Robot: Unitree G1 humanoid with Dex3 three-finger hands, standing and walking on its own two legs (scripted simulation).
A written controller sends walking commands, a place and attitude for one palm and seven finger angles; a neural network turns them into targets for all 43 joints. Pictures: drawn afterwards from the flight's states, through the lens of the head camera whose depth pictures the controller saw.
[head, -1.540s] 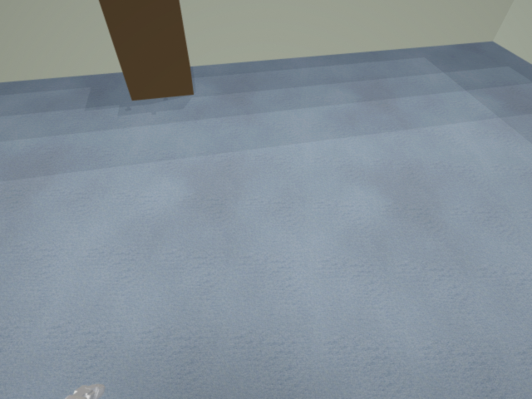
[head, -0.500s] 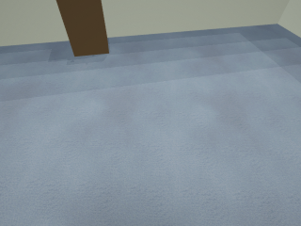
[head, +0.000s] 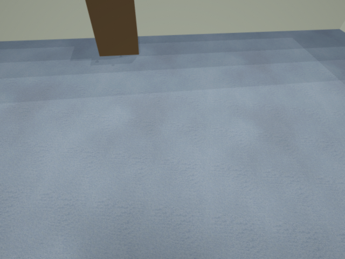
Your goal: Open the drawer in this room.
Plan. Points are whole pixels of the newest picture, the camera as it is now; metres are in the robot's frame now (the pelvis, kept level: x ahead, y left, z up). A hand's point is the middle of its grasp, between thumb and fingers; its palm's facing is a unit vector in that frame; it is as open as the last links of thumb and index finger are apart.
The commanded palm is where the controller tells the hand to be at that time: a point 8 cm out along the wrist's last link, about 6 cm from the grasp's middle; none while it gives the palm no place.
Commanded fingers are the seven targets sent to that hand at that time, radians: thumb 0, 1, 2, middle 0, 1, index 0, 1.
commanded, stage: stand and wait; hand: left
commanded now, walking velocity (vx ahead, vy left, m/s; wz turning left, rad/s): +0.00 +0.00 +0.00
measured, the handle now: out of the picture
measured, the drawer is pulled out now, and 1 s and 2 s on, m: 0.00 0.00 0.00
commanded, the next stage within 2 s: turn or walk to find it in 0.28 s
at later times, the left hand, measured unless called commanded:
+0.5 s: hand out of the picture +0.06 +0.22 -0.16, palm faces +0.04 -0.96 -0.29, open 7.4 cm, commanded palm none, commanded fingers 0.00 0.90 0.90 -0.20 -0.30 -0.20 -0.30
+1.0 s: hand out of the picture -0.01 +0.17 -0.17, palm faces +0.07 -0.98 -0.20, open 7.4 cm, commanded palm none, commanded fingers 0.00 0.90 0.90 -0.20 -0.30 -0.20 -0.30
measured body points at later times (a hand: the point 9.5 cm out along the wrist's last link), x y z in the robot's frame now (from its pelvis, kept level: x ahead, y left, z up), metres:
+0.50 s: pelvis +0.00 +0.00 +0.00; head +0.01 +0.00 +0.45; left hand +0.06 +0.27 -0.14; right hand +0.05 -0.27 -0.15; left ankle +0.02 +0.12 -0.74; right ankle +0.01 -0.12 -0.74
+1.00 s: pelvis +0.00 -0.01 +0.00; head +0.01 +0.00 +0.45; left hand -0.01 +0.22 -0.16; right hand +0.04 -0.24 -0.15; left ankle +0.02 +0.12 -0.74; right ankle +0.01 -0.12 -0.74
